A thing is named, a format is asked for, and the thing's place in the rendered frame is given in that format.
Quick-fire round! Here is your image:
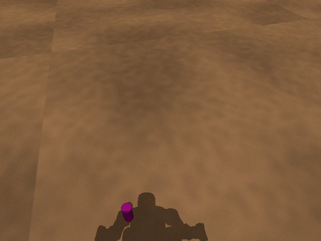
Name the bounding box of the can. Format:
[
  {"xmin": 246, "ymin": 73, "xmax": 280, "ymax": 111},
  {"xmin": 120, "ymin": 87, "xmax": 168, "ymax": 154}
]
[{"xmin": 121, "ymin": 203, "xmax": 133, "ymax": 222}]

